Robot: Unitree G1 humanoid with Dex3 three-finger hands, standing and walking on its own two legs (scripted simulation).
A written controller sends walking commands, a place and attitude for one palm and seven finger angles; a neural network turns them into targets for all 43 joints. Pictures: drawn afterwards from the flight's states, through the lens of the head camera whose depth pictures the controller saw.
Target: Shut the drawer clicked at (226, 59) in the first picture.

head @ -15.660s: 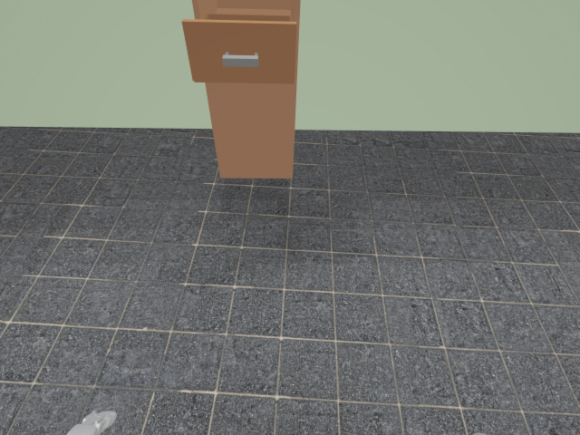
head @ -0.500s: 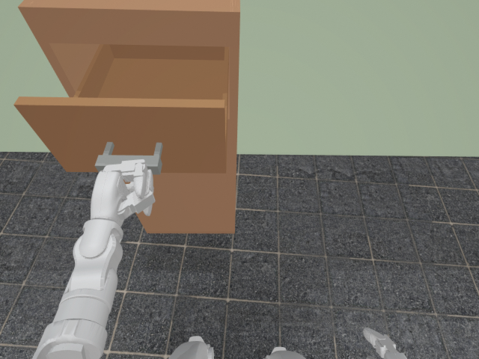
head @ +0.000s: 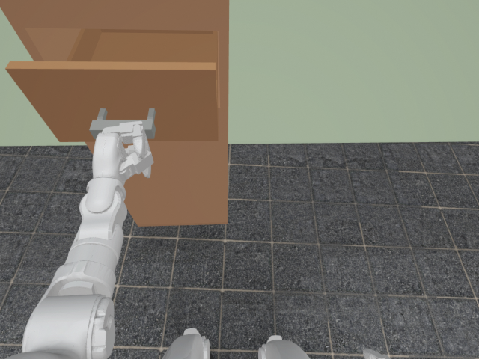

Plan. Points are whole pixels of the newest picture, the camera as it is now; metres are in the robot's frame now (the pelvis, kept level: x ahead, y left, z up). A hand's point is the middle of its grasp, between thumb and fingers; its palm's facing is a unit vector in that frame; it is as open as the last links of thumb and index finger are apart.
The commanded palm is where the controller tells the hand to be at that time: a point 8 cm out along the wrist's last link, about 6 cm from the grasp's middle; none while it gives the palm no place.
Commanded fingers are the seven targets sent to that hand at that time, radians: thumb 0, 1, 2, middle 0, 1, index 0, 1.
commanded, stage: push the drawer shut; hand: left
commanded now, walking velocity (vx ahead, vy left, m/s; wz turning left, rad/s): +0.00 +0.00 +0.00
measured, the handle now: (125, 121) +0.52 +0.20 +0.07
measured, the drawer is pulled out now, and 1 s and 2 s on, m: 0.11 0.00 0.00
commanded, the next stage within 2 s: pull the fist back off the drawer in 1.50 s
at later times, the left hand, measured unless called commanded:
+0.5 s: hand (151, 127) +0.51 +0.15 +0.07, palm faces +0.03 -1.00 -0.04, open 3.2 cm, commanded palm +0.49 +0.20 +0.07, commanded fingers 0.00 0.90 0.90 -1.40 -1.60 -1.40 -1.60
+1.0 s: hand (147, 108) +0.56 +0.16 +0.06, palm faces +0.02 -1.00 -0.02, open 3.1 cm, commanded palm +0.55 +0.20 +0.07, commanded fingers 0.00 0.90 0.90 -1.40 -1.60 -1.40 -1.60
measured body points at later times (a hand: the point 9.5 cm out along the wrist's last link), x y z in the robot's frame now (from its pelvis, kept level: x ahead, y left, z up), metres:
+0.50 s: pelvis +0.01 -0.01 -0.01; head +0.12 +0.00 +0.43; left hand +0.50 +0.20 +0.07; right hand +0.01 -0.27 -0.12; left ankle +0.04 +0.09 -0.67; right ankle +0.00 -0.09 -0.67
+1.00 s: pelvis +0.01 +0.01 -0.02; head +0.15 +0.03 +0.41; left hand +0.55 +0.21 +0.07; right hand -0.03 -0.25 -0.12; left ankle +0.04 +0.09 -0.67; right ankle +0.00 -0.09 -0.67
